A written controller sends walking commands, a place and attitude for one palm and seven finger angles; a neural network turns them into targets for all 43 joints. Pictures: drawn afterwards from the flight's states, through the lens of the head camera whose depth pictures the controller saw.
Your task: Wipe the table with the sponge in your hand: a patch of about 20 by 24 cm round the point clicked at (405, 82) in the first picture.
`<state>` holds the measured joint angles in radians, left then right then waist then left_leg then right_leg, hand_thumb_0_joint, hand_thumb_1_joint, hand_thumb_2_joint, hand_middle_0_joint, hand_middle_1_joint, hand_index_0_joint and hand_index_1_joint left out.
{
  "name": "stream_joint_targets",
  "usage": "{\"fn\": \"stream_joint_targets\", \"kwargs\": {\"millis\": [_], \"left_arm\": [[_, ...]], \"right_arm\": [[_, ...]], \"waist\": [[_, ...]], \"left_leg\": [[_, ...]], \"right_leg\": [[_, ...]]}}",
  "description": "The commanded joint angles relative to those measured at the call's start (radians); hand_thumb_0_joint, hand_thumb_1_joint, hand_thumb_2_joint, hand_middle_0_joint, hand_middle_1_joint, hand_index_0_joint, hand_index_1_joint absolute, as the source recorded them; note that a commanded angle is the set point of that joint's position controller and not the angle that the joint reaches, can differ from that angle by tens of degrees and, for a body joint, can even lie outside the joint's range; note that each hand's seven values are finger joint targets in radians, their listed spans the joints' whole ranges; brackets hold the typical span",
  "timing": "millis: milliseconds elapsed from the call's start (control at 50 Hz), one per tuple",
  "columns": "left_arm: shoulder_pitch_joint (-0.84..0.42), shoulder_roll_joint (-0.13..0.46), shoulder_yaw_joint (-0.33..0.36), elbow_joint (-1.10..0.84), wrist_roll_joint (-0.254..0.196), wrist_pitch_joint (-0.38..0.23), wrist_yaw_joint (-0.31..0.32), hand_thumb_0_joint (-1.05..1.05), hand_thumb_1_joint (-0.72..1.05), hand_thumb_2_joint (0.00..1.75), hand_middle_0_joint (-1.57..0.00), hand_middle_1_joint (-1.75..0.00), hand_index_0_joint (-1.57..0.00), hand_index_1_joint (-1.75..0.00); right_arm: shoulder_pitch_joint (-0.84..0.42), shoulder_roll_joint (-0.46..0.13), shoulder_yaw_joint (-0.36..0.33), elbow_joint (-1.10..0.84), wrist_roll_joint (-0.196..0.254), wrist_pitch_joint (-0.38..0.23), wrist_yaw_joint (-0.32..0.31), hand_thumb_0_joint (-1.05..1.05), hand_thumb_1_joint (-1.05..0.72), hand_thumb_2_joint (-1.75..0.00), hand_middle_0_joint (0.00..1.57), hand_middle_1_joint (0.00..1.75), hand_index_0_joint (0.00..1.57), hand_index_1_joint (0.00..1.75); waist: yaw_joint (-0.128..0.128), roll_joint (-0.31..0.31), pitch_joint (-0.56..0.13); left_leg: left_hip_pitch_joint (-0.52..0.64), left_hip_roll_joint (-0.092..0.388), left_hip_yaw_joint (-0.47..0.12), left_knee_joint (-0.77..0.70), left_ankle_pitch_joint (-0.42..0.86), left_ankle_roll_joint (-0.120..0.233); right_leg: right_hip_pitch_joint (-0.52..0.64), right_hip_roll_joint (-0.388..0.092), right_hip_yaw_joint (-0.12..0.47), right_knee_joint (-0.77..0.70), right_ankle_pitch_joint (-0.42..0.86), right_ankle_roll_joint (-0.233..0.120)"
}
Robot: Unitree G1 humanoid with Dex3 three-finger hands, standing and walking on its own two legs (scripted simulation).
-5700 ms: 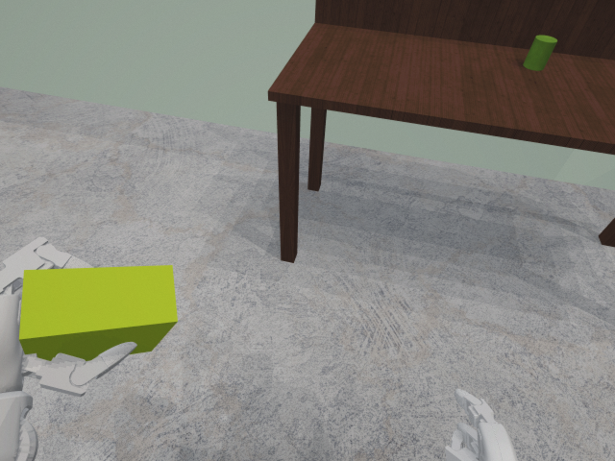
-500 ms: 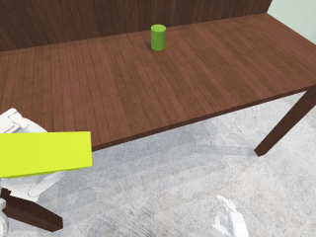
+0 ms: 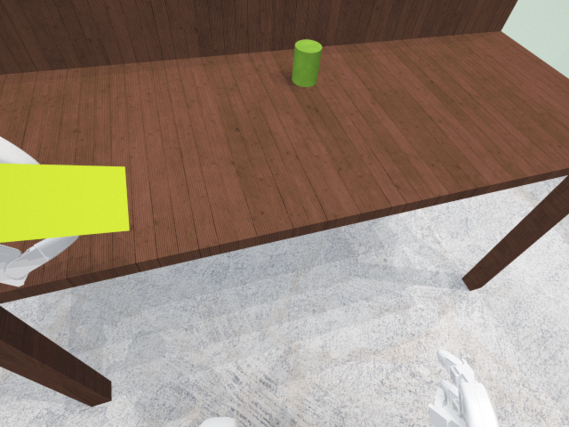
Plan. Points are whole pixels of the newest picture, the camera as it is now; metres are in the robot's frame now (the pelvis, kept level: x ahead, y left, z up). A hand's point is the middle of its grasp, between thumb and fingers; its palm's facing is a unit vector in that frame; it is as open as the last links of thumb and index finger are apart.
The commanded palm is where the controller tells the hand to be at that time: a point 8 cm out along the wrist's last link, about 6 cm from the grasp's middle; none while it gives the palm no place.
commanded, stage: come to a stop and stand still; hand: left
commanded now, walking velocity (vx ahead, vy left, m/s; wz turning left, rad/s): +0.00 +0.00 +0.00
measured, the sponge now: (59, 203) +0.26 +0.25 +0.21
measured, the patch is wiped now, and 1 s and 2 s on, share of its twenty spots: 0.00 0.00 0.00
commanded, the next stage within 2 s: look again from close up in 1.22 s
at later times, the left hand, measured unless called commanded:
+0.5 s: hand out of the picture +0.23 +0.33 +0.20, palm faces +0.44 -0.80 -0.41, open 9.6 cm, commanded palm +0.17 +0.36 +0.19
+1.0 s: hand (42, 238) +0.25 +0.28 +0.18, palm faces +0.40 -0.83 -0.40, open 9.6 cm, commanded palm +0.19 +0.31 +0.19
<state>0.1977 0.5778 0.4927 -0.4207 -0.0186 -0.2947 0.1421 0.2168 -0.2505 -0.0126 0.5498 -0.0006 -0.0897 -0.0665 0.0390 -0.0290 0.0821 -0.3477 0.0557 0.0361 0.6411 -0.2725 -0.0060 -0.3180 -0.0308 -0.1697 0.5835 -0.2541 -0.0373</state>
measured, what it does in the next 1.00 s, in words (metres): stands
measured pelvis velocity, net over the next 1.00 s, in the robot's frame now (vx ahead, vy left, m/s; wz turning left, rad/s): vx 0.03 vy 0.03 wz -0.01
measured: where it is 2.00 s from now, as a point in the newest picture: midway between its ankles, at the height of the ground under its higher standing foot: outside the picture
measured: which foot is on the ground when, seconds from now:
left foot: down 0.00-1.00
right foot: down 0.00-1.00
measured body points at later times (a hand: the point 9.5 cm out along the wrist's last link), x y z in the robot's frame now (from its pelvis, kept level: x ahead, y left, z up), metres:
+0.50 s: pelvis +0.00 +0.08 +0.01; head +0.03 +0.08 +0.46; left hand +0.20 +0.37 +0.22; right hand +0.18 -0.13 -0.07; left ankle +0.03 +0.12 -0.73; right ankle +0.04 -0.09 -0.72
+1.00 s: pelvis +0.03 +0.03 +0.01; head +0.05 +0.03 +0.46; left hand +0.22 +0.32 +0.20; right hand +0.22 -0.20 -0.06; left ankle +0.03 +0.12 -0.73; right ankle +0.04 -0.09 -0.73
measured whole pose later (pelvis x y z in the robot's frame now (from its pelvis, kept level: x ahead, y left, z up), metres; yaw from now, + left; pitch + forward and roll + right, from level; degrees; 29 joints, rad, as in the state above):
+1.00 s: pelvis +0.03 +0.03 +0.01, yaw +0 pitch +0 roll -1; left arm 0.47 0.34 0.35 -0.48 -0.04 -0.17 0.14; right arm 0.16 -0.23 0.01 0.55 -0.01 -0.08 -0.04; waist 0.00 0.03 0.05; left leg -0.23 0.00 0.07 0.49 -0.25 0.04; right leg -0.20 0.01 -0.03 0.41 -0.20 0.01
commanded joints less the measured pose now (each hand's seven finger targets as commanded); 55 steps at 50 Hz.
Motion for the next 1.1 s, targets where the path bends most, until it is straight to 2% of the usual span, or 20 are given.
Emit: {"fn": "stream_joint_targets", "kwargs": {"millis": [0, 60, 80, 100, 160, 180, 200, 240, 260, 280, 400, 500, 560, 580, 680, 740, 800, 920, 1020, 1080], "left_arm": [[0.070, -0.047, -0.055, -0.021, -0.040, -0.044, -0.008, 0.00, 0.10, 1.30, -1.20, -1.60, -1.20, -1.60], [0.094, -0.153, -0.177, -0.189, -0.017, -0.020, -0.017, 0.00, 0.10, 1.30, -1.20, -1.60, -1.20, -1.60], [0.091, -0.138, -0.164, -0.219, -0.016, -0.011, -0.011, 0.00, 0.10, 1.30, -1.20, -1.60, -1.20, -1.60], [0.113, -0.123, -0.133, -0.220, 0.004, -0.003, -0.005, 0.00, 0.10, 1.30, -1.20, -1.60, -1.20, -1.60], [0.079, -0.040, -0.019, -0.258, 0.026, 0.005, 0.010, 0.00, 0.10, 1.30, -1.20, -1.60, -1.20, -1.60], [0.049, 0.057, 0.065, -0.298, 0.025, 0.003, 0.022, 0.00, 0.10, 1.30, -1.20, -1.60, -1.20, -1.60], [0.060, 0.005, 0.042, -0.290, 0.021, 0.007, 0.021, 0.00, 0.10, 1.30, -1.20, -1.60, -1.20, -1.60], [0.054, 0.006, 0.044, -0.317, 0.015, 0.016, 0.024, 0.00, 0.10, 1.30, -1.20, -1.60, -1.20, -1.60], [0.053, 0.000, 0.039, -0.330, 0.011, 0.020, 0.026, 0.00, 0.10, 1.30, -1.20, -1.60, -1.20, -1.60], [0.049, 0.023, 0.054, -0.352, 0.011, 0.023, 0.027, 0.00, 0.10, 1.30, -1.20, -1.60, -1.20, -1.60], [0.146, -0.114, -0.044, -0.252, -0.003, 0.040, 0.015, 0.00, 0.10, 1.30, -1.20, -1.60, -1.20, -1.60], [0.159, -0.143, -0.061, -0.170, -0.004, 0.063, 0.014, 0.00, 0.10, 1.30, -1.20, -1.60, -1.20, -1.60], [0.077, -0.119, -0.057, -0.191, 0.002, 0.055, 0.019, 0.00, 0.10, 1.30, -1.20, -1.60, -1.20, -1.60], [0.055, -0.082, -0.030, -0.213, 0.004, 0.054, 0.024, 0.00, 0.10, 1.30, -1.20, -1.60, -1.20, -1.60], [0.026, -0.057, -0.028, -0.306, 0.001, 0.052, 0.031, 0.00, 0.10, 1.30, -1.20, -1.60, -1.20, -1.60], [0.080, -0.082, -0.043, -0.310, -0.007, 0.056, 0.030, 0.00, 0.10, 1.30, -1.20, -1.60, -1.20, -1.60], [0.184, -0.100, -0.036, -0.286, -0.017, 0.064, 0.028, 0.00, 0.10, 1.30, -1.20, -1.60, -1.20, -1.60], [0.237, -0.098, -0.027, -0.229, -0.036, 0.074, 0.023, 0.00, 0.10, 1.30, -1.20, -1.60, -1.20, -1.60], [0.185, -0.090, -0.039, -0.238, -0.038, 0.078, 0.023, 0.00, 0.10, 1.30, -1.20, -1.60, -1.20, -1.60], [0.170, -0.062, -0.026, -0.267, -0.034, 0.080, 0.027, 0.00, 0.10, 1.30, -1.20, -1.60, -1.20, -1.60]], "right_arm": [[0.055, -0.100, -0.017, -0.136, -0.009, -0.076, 0.058, 0.00, -0.90, -0.90, 0.20, 0.30, 0.20, 0.30], [-0.019, -0.112, -0.019, -0.154, -0.002, -0.112, 0.070, 0.00, -0.90, -0.90, 0.20, 0.30, 0.20, 0.30], [-0.055, -0.116, -0.014, -0.162, 0.005, -0.119, 0.068, 0.00, -0.90, -0.90, 0.20, 0.30, 0.20, 0.30], [-0.049, -0.112, -0.013, -0.165, 0.004, -0.121, 0.063, 0.00, -0.90, -0.90, 0.20, 0.30, 0.20, 0.30], [-0.103, -0.097, -0.003, -0.174, -0.009, -0.118, 0.045, 0.00, -0.90, -0.90, 0.20, 0.30, 0.20, 0.30], [-0.118, -0.102, -0.002, -0.172, -0.017, -0.110, 0.037, 0.00, -0.90, -0.90, 0.20, 0.30, 0.20, 0.30], [-0.114, -0.080, 0.003, -0.173, -0.025, -0.108, 0.033, 0.00, -0.90, -0.90, 0.20, 0.30, 0.20, 0.30], [-0.105, -0.070, 0.004, -0.174, -0.031, -0.103, 0.029, 0.00, -0.90, -0.90, 0.20, 0.30, 0.20, 0.30], [-0.101, -0.067, 0.005, -0.174, -0.033, -0.104, 0.030, 0.00, -0.90, -0.90, 0.20, 0.30, 0.20, 0.30], [-0.105, -0.068, 0.006, -0.171, -0.038, -0.107, 0.031, 0.00, -0.90, -0.90, 0.20, 0.30, 0.20, 0.30], [-0.107, -0.083, -0.004, -0.138, -0.029, -0.114, 0.048, 0.00, -0.90, -0.90, 0.20, 0.30, 0.20, 0.30], [-0.118, -0.083, -0.014, -0.125, -0.018, -0.074, 0.044, 0.00, -0.90, -0.90, 0.20, 0.30, 0.20, 0.30], [-0.141, -0.083, -0.012, -0.131, -0.016, -0.064, 0.033, 0.00, -0.90, -0.90, 0.20, 0.30, 0.20, 0.30], [-0.148, -0.082, -0.010, -0.131, -0.018, -0.062, 0.029, 0.00, -0.90, -0.90, 0.20, 0.30, 0.20, 0.30], [-0.166, -0.081, -0.007, -0.152, -0.020, -0.065, 0.025, 0.00, -0.90, -0.90, 0.20, 0.30, 0.20, 0.30], [-0.162, -0.077, -0.007, -0.158, -0.016, -0.064, 0.028, 0.00, -0.90, -0.90, 0.20, 0.30, 0.20, 0.30], [-0.151, -0.071, -0.010, -0.161, -0.013, -0.056, 0.031, 0.00, -0.90, -0.90, 0.20, 0.30, 0.20, 0.30], [-0.149, -0.081, -0.015, -0.153, -0.006, -0.038, 0.019, 0.00, -0.90, -0.90, 0.20, 0.30, 0.20, 0.30], [-0.154, -0.085, -0.015, -0.148, -0.004, -0.037, 0.006, 0.00, -0.90, -0.90, 0.20, 0.30, 0.20, 0.30], [-0.165, -0.091, -0.016, -0.141, -0.007, -0.042, 0.001, 0.00, -0.90, -0.90, 0.20, 0.30, 0.20, 0.30]], "waist": [[-0.016, 0.080, -0.176], [-0.025, 0.143, -0.086], [-0.016, 0.198, -0.095], [-0.014, 0.186, -0.094], [-0.011, 0.069, -0.115], [-0.007, 0.129, -0.144], [-0.011, 0.152, -0.137], [-0.010, 0.261, -0.132], [-0.010, 0.271, -0.139], [-0.010, 0.257, -0.171], [-0.024, 0.105, -0.221], [-0.025, 0.081, -0.115], [-0.022, 0.089, -0.102], [-0.021, 0.090, -0.117], [-0.011, 0.144, -0.204], [-0.011, 0.134, -0.221], [-0.017, 0.079, -0.246], [-0.030, 0.039, -0.195], [-0.032, 0.034, -0.185], [-0.027, 0.081, -0.210]], "left_leg": [[0.093, -0.015, -0.020, -0.046, -0.052, 0.001], [0.087, 0.041, -0.070, -0.260, -0.087, 0.013], [0.068, 0.075, -0.099, -0.347, -0.121, 0.021], [0.020, 0.104, -0.138, -0.400, -0.146, 0.026], [0.018, 0.097, -0.112, -0.398, -0.133, 0.020], [0.050, 0.089, -0.107, -0.409, -0.109, 0.012], [0.061, 0.093, -0.112, -0.418, -0.098, 0.004], [0.085, 0.103, -0.117, -0.439, -0.074, -0.021], [0.096, 0.103, -0.115, -0.429, -0.048, -0.026], [0.147, 0.102, -0.112, -0.418, 0.011, -0.037], [0.263, 0.081, -0.079, -0.309, 0.259, -0.061], [0.163, 0.104, -0.121, -0.419, -0.033, -0.064], [0.135, 0.091, -0.109, -0.419, -0.093, -0.046], [0.146, 0.083, -0.105, -0.413, -0.057, -0.045], [0.209, 0.044, -0.059, -0.325, 0.185, -0.046], [0.208, 0.033, -0.047, -0.268, 0.300, -0.040], [0.191, 0.022, -0.040, -0.219, 0.303, -0.015], [0.131, 0.012, -0.047, -0.223, 0.159, 0.008], [0.143, 0.006, -0.050, -0.219, 0.145, 0.019], [0.171, 0.003, -0.052, -0.214, 0.200, 0.020]], "right_leg": [[0.014, -0.170, 0.303, -0.228, -0.038, -0.058], [0.009, -0.030, 0.165, -0.175, -0.084, 0.012], [0.059, 0.008, 0.123, -0.123, -0.063, 0.035], [0.105, 0.020, 0.110, -0.072, -0.037, 0.043], [0.128, 0.017, 0.120, -0.085, -0.014, 0.045], [0.130, 0.023, 0.121, -0.075, -0.017, 0.043], [0.117, 0.021, 0.116, -0.068, -0.018, 0.040], [0.105, 0.022, 0.121, -0.048, -0.029, 0.038], [0.107, 0.022, 0.120, -0.052, -0.028, 0.037], [0.097, 0.027, 0.115, -0.047, -0.021, 0.037], [0.126, 0.017, 0.129, -0.146, 0.080, 0.030], [0.079, 0.017, 0.144, -0.123, 0.020, 0.038], [0.094, 0.009, 0.163, -0.139, 0.031, 0.038], [0.107, 0.009, 0.165, -0.142, 0.051, 0.035], [0.172, -0.005, 0.173, -0.147, 0.182, 0.022], [0.202, -0.012, 0.175, -0.164, 0.239, 0.020], [0.237, -0.033, 0.202, -0.180, 0.313, 0.009], [0.202, -0.045, 0.230, -0.212, 0.263, 0.011], [0.184, -0.043, 0.234, -0.232, 0.242, 0.016], [0.201, -0.045, 0.235, -0.225, 0.291, 0.014]]}}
